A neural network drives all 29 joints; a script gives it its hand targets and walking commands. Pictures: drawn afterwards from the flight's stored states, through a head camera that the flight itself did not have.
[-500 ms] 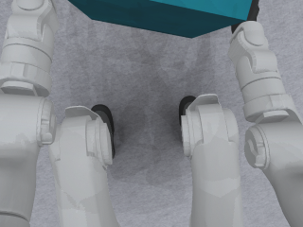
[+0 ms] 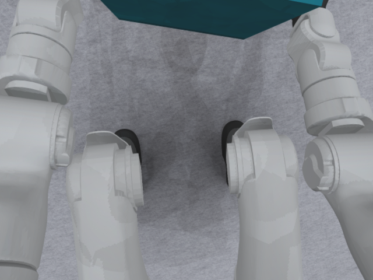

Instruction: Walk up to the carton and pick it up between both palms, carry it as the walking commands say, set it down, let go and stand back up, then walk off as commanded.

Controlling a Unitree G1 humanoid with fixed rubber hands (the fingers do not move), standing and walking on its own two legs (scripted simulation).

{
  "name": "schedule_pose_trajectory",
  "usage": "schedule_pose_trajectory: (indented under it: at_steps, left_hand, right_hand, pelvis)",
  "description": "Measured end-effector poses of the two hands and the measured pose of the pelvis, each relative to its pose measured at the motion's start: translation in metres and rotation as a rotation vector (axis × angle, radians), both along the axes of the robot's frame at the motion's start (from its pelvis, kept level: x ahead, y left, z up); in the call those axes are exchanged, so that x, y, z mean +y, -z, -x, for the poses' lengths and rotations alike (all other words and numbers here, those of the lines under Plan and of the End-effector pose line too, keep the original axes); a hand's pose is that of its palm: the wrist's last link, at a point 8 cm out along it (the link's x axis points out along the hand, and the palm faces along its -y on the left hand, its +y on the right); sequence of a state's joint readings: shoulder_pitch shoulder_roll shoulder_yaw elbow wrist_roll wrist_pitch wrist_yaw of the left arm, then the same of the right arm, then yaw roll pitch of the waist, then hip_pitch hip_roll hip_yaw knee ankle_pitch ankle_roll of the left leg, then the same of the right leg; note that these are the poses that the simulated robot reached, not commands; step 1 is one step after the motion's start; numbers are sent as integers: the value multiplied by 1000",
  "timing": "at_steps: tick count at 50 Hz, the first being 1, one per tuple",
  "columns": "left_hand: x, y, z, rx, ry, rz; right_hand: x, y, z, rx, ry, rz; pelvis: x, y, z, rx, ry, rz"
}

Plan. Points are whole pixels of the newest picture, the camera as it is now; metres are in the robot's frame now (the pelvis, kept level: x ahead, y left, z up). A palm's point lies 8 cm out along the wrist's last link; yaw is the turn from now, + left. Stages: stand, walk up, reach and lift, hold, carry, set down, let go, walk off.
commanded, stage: reach and lift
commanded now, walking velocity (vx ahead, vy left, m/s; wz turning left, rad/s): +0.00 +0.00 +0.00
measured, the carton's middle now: out of the picture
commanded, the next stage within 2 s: none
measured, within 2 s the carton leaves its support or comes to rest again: leaves its support in 0.08 s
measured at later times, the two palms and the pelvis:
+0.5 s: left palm out of the picture +0.56 +0.15 -0.12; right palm (326, 14) +0.48 -0.22 -0.13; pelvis -0.01 +0.00 +0.03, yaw +0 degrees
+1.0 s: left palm out of the picture +0.55 +0.14 -0.09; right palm (349, 14) +0.48 -0.22 -0.09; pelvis -0.01 -0.01 +0.06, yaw +0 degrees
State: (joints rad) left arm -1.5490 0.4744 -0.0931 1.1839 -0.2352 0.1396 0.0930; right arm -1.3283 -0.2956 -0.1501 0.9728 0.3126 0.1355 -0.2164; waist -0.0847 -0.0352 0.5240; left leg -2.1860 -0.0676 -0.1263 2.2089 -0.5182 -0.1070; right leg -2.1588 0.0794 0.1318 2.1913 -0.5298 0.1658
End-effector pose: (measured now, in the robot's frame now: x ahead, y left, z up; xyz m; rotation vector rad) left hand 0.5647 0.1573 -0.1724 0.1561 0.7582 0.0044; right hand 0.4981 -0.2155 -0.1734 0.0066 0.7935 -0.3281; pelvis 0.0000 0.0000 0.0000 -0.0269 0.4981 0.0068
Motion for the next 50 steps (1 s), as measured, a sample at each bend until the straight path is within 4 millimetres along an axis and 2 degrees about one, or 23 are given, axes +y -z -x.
schedule_pose_trajectory:
  at_steps: [9,17,25,36,40,45,50]
  left_hand:
    - [0,-1,11,7,1,9]
    - [-2,-25,8,1,19,-19]
    - [-5,-51,9,-1,8,-26]
    - [-12,-71,2,-26,20,-35]
    - [-14,-77,3,-17,8,-31]
    - [-16,-75,9,1,21,-24]
    - [-18,-86,14,-18,18,-34]
  right_hand:
    - [0,-12,5,-6,43,-8]
    - [0,-24,12,-21,56,-10]
    - [-1,-45,15,-37,94,-27]
    - [-5,-69,7,-72,105,17]
    - [-7,-73,11,-61,109,15]
    - [-7,-74,18,-37,113,22]
    - [-8,-81,22,-47,113,16]
  pelvis:
    - [2,-7,3,0,7,-3]
    - [2,-16,8,-4,7,-13]
    - [-2,-29,13,-19,9,-24]
    - [-9,-44,13,-2,18,-39]
    - [-11,-51,13,0,20,-42]
    - [-12,-56,12,1,24,-43]
    - [-11,-58,14,-12,22,-46]
